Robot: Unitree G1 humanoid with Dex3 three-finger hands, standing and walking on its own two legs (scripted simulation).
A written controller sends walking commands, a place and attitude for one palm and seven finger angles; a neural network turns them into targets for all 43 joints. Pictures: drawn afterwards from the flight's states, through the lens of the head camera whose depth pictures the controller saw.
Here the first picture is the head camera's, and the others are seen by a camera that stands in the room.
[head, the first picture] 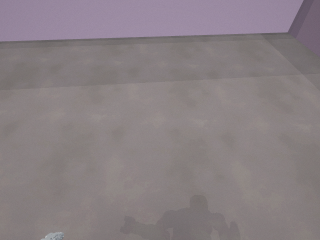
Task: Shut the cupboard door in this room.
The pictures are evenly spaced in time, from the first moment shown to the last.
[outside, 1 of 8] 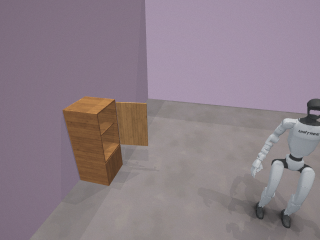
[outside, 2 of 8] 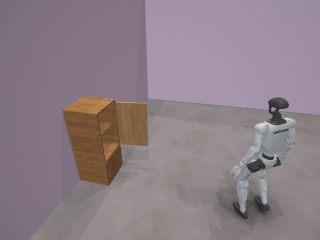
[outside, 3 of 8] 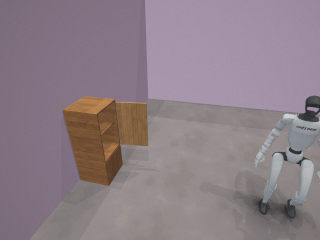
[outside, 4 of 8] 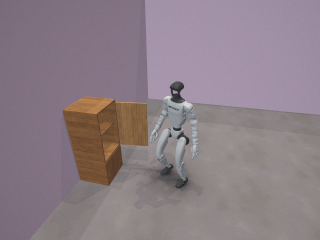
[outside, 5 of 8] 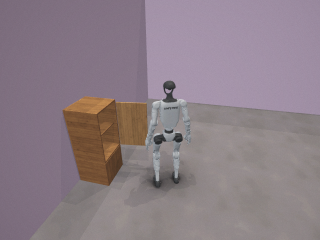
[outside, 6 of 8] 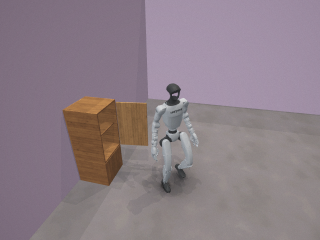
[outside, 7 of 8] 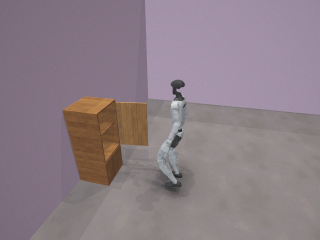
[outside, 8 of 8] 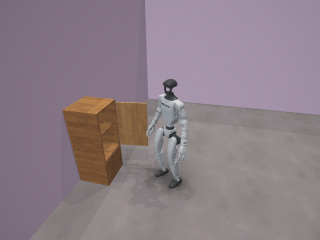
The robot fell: no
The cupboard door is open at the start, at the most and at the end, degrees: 98 99 99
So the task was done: no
